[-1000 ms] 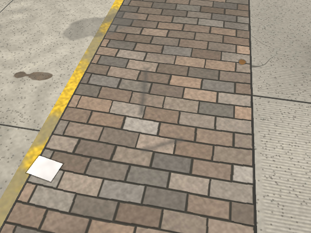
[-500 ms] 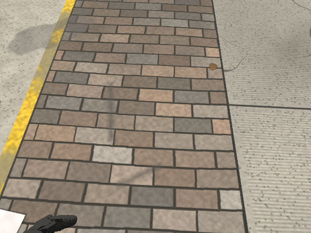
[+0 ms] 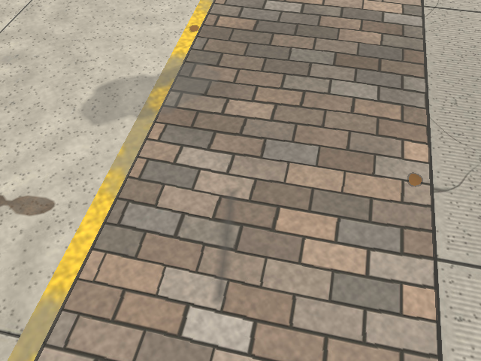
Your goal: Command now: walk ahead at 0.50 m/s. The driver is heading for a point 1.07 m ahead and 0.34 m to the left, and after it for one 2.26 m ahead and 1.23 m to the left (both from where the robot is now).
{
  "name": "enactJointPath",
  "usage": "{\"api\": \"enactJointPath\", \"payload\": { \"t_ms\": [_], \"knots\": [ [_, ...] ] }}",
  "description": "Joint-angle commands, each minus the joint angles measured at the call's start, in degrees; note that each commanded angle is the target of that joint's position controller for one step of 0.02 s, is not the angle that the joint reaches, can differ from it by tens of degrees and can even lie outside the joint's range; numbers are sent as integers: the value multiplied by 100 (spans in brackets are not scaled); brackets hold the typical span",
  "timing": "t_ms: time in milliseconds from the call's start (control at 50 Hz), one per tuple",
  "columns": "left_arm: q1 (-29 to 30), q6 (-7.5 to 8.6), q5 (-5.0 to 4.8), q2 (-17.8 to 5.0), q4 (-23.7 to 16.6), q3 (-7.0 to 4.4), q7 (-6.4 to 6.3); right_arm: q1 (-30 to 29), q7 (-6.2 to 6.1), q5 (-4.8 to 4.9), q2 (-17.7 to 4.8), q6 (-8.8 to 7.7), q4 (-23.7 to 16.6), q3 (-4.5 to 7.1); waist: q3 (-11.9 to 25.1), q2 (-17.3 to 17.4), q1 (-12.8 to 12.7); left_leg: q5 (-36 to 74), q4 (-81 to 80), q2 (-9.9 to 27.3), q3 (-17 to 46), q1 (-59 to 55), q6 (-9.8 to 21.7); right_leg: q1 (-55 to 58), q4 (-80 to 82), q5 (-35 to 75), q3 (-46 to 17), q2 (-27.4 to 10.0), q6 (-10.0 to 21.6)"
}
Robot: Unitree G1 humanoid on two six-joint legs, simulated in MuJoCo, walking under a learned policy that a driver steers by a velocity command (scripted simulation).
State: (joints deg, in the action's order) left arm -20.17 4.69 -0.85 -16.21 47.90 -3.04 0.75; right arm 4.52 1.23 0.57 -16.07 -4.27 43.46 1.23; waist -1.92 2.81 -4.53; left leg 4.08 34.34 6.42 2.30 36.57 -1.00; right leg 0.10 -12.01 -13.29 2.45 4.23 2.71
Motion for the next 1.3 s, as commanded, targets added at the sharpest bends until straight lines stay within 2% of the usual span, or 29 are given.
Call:
{"api": "enactJointPath", "payload": {
  "t_ms": [20, 80, 100, 120, 140, 160, 180, 200, 240, 320, 440, 540, 600, 640, 660, 680, 700, 720, 760, 800, 900, 1060, 1160, 1180, 1200, 1220, 1240, 1260, 1300],
  "knots": [
    [-147, -34, -50, -1031, -125, -260, -61, -610, 92, 28, -479, -120, -554, 113, -218, -582, 47, -146, -407, -141, -36, -129, 168, -16, 170, 1454, -774, -1785, 845],
    [-17, -143, -45, -1120, -69, -291, -108, -133, 127, 19, -687, -143, -475, 211, 95, -720, 412, -800, -627, -371, -228, -873, 425, 371, -553, 2695, -764, -1851, 647],
    [55, -183, -21, -1048, -76, -257, -117, 597, 94, 9, -883, -142, -255, 332, 549, -641, 794, -785, -747, -552, -408, -1886, 582, 217, -1453, 3411, -544, -1579, 507],
    [-14, -189, 72, -792, -167, -139, -136, 1561, 38, -30, -1224, -125, -34, 463, 1356, -334, 1156, -603, -493, -35, 97, -3482, 859, -588, -2891, 2721, -300, -1273, 312],
    [-692, -75, 90, -168, -333, 56, -89, 2045, 12, -111, -1846, -83, 49, 608, 2104, 1070, 912, -1459, -797, 1378, 2728, -5651, 1802, -2992, -5136, 136, -52, -284, -156],
    [-564, 52, 17, -420, -233, 26, -63, 2170, 41, -18, -1357, -71, 68, 488, 2392, 1167, 1089, -2305, -1632, 1590, 4069, -5895, 2004, -3858, -5941, -2029, -860, -123, -161],
    [-71, 124, -150, -886, -355, -104, -24, 1764, 37, -4, -1062, -80, 18, 384, 1473, 709, 1059, -2609, -1733, 1423, 3276, -5241, 1702, -4382, -6261, -1732, -942, -478, -70],
    [303, 151, -160, -877, -452, -94, -30, 1368, 28, -22, -916, -75, -60, 341, 937, 332, 921, -2287, -1820, 1197, 2531, -4451, 1520, -4352, -6056, -1197, -752, -792, -24],
    [450, 84, -10, -771, -456, -129, -63, 868, 47, -111, -613, -107, -117, 247, 373, 188, 583, -1325, -2173, 783, 1640, -3228, 1368, -3832, -5379, -477, -695, -1160, -75],
    [401, -105, 54, -469, -433, -76, -96, 884, 32, -78, -749, -213, 27, 300, 229, 155, 381, -294, -2630, 610, 882, -2676, 1512, -3585, -4755, 152, -590, -1242, -304],
    [1566, -14, 49, -248, -737, 14, -20, 1334, -97, -10, -926, -130, 303, 337, -69, 33, 753, -203, -2793, 348, 167, -2919, 1266, -3603, -2620, 1828, -359, -1051, -386],
    [2286, 64, -9, -302, -1011, 28, 131, 1806, -132, 43, -1011, 15, 604, 376, -267, 29, 950, -97, -2488, 719, 261, -3784, 1232, -3775, -1849, 1649, -347, -883, -211],
    [2105, 96, 0, -468, -1009, -26, 197, 1743, -177, 62, -1093, 104, 667, 423, -96, 146, 714, 836, -1994, 878, 295, -4227, 1086, -3377, -1638, 1025, -273, -737, 24],
    [924, 99, 25, -808, -652, -221, 148, 1559, -198, 45, -1061, 166, 632, 401, 662, 121, 63, 2339, -597, 512, -21, -3992, 865, -1612, -1435, 1048, 36, -413, 303],
    [-70, 88, 91, -1158, -439, -343, 84, 1619, -202, -41, -813, 159, 516, 285, 1473, -252, -301, 1250, 934, 211, -157, -2882, 681, 205, -1708, 1234, -753, -1162, 633],
    [-499, 47, 113, -1645, -335, -465, 64, 2343, -142, -52, -109, 41, 435, 72, 2240, -1662, -38, -2119, 3122, -850, -320, -425, 252, 2351, -1343, 122, -3380, -2593, 1526],
    [-539, 39, 71, -1090, -368, -315, 59, 2088, -118, 53, -530, -76, 539, 162, 2301, -1428, -270, -3761, 3831, -851, 569, 243, 311, 2276, -700, -554, -4224, -2735, 1479],
    [-137, 48, 68, -865, -392, -231, 37, 1561, -94, 230, -924, -135, 363, 293, 1365, -1113, -228, -3379, 4026, -555, 605, 642, 387, 1519, -541, -620, -3340, -2576, 1186],
    [594, 81, 94, -544, -433, -141, 38, 1138, -137, 154, -841, -110, 282, 319, 474, -680, 118, -2465, 3462, -71, 385, 349, 347, 39, -130, 83, -2091, -2150, 921],
    [895, 172, 159, -382, -390, -113, 55, 1432, -157, 132, -624, 59, 391, 338, 290, -901, 420, -2019, 3177, 132, 421, -281, 273, -704, 247, 566, -1356, -1885, 804],
    [846, 254, 197, -585, -130, -200, -24, 1098, -173, 84, -383, 224, 197, 334, -39, -641, 482, -987, 2327, 151, 490, 188, 89, -840, 575, 1565, -248, -1806, 836],
    [324, 21, 56, -892, 168, -296, -157, -253, 113, 57, -172, 158, -422, 223, -397, -422, 3, -201, 285, -16, -251, 362, 286, 255, 395, 2127, 675, -1983, 643],
    [526, -228, -37, -1190, 117, -401, -237, 421, 217, 76, -593, 226, -558, 454, 257, -767, 648, -1482, 171, -720, -890, -945, 795, 762, -1465, 5431, 1010, -2054, 346],
    [648, -262, -60, -1183, 79, -386, -253, 1260, 168, 91, -857, 235, -363, 618, 688, -669, 1133, -1229, -183, -962, -911, -2152, 999, 328, -2607, 5368, 1135, -1857, 182],
    [575, -221, 38, -992, -10, -302, -261, 2158, 44, 100, -1328, 293, -154, 820, 1208, -93, 1491, -1240, -405, -498, 82, -3873, 1311, -999, -4321, 3731, 1144, -1591, -80],
    [15, -54, 219, -101, -304, -30, -150, 1957, 8, 142, -1872, 251, -185, 885, 1612, 1342, 729, -2141, -907, 918, 3311, -5703, 2394, -3640, -6276, -1743, 605, -340, -425],
    [588, 198, 9, -514, -368, -70, -56, 2096, 40, 77, -1400, 159, -366, 731, 2199, 630, 1120, -2685, -1700, 1251, 4497, -6010, 2548, -4316, -6856, -2116, -709, -253, -316],
    [1145, 336, -196, -788, -553, -143, -3, 1882, 52, 21, -1103, 80, -345, 643, 1421, 351, 1187, -2239, -1831, 1115, 3690, -5510, 2241, -4734, -6717, -1564, -784, -541, -156],
    [1199, 405, 13, -758, -495, -159, -66, 1142, 41, 36, -790, 30, -466, 549, 634, -288, 692, -1014, -1863, 652, 2458, -3934, 1906, -4179, -5704, -792, -746, -964, -132]
  ]
}}
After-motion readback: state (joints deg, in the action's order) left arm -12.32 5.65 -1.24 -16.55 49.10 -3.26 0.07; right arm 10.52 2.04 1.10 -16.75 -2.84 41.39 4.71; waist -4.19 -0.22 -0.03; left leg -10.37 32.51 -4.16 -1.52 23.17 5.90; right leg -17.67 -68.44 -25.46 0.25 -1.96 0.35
